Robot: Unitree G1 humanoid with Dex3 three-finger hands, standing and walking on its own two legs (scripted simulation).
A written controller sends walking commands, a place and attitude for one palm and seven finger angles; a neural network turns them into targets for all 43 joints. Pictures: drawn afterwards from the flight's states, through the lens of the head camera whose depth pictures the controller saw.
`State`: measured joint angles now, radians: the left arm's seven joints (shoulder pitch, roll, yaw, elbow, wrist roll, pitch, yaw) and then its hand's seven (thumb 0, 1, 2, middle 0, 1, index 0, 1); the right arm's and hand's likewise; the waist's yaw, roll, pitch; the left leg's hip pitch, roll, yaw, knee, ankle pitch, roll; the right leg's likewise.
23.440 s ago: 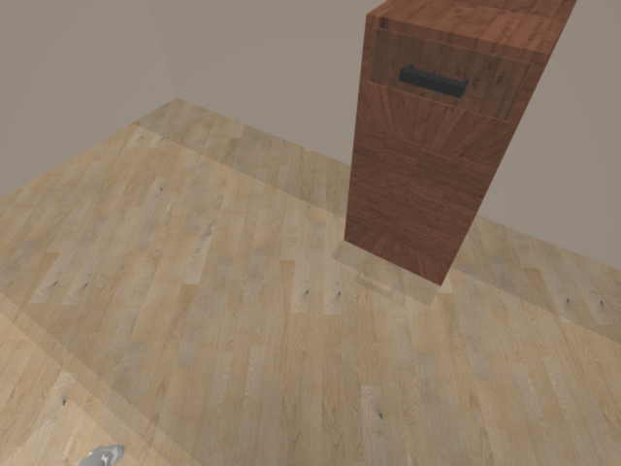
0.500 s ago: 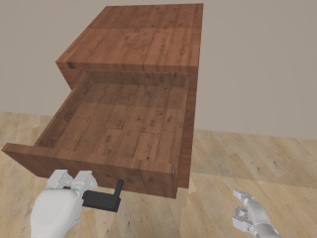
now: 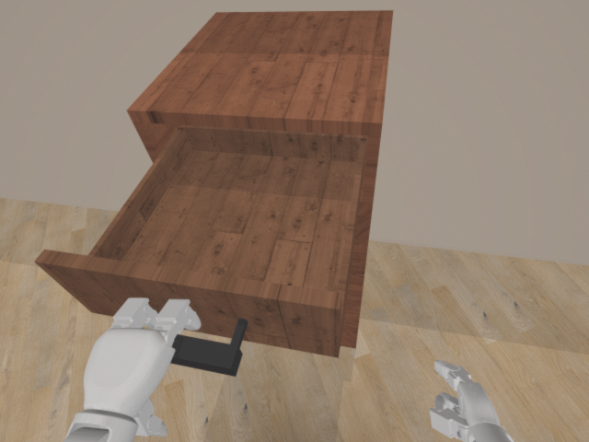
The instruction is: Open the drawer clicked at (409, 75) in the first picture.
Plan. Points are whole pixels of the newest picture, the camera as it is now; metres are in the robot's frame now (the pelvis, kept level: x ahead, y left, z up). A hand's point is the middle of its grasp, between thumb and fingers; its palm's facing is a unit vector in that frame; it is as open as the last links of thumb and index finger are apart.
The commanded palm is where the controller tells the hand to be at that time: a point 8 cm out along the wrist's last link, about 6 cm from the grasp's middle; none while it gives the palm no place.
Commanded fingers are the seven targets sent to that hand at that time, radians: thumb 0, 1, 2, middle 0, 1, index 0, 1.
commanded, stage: lift the hand off the handle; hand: left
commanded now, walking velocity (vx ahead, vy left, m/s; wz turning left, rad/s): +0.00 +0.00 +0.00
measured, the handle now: (182, 332) +0.23 +0.18 +0.05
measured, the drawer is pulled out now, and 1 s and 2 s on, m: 0.30 0.29 0.29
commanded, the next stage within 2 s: draw the hand back to the body in 1.60 s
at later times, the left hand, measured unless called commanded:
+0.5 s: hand (160, 365) +0.19 +0.20 +0.04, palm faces +0.02 -0.15 -0.99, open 13.3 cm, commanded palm +0.18 +0.19 +0.12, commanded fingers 0.00 -0.50 0.30 -0.30 -1.20 -0.30 -1.20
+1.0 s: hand (143, 340) +0.20 +0.20 +0.11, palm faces +0.08 -0.17 -0.98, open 13.1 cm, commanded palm +0.17 +0.19 +0.19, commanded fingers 0.00 -0.50 0.30 -0.30 -1.20 -0.30 -1.20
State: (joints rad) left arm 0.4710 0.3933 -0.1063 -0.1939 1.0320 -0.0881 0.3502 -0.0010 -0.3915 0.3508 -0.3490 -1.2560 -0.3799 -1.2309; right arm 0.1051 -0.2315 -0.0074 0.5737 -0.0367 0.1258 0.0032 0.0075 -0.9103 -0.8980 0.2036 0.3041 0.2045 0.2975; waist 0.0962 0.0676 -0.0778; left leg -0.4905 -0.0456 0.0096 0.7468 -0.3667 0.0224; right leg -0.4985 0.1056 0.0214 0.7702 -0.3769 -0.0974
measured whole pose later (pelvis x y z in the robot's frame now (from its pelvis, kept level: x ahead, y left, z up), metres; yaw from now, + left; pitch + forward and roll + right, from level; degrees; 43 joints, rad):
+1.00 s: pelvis +0.01 +0.03 +0.01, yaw -1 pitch +2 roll +0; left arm 0.47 0.42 -0.22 -0.51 0.96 0.12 0.16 0.00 -0.49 0.31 -0.40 -1.24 -0.45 -1.25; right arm 0.12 -0.25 0.02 0.52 0.00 0.16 0.05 0.01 -0.91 -0.90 0.20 0.30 0.20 0.30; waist 0.12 0.13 -0.07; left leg -0.36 -0.06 0.04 0.69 -0.36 0.06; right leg -0.37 0.09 0.06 0.70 -0.36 -0.05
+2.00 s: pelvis +0.01 +0.02 +0.02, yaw -1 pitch -1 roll +0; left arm 0.40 0.58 0.03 -0.68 0.76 0.21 -0.05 0.00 -0.49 0.31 -0.32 -1.20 -0.32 -1.20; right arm 0.08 -0.29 0.07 0.50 0.05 0.21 0.03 0.01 -0.91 -0.90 0.20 0.30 0.20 0.30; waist 0.09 0.14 -0.03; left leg -0.22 -0.05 0.01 0.53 -0.28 0.04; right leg -0.21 0.10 0.05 0.52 -0.28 -0.07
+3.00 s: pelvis +0.03 +0.03 +0.03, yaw +2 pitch -1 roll -1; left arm 0.54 0.38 0.35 -0.60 -0.10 -0.13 0.11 0.00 0.41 0.70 -0.24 -0.61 -0.24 -0.60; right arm 0.17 -0.23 0.02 0.62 0.03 -0.08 -0.06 0.01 -0.91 -0.90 0.20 0.30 0.21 0.30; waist 0.05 0.07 -0.01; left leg -0.17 -0.07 -0.02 0.49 -0.28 0.06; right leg -0.14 0.08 0.02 0.44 -0.28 -0.05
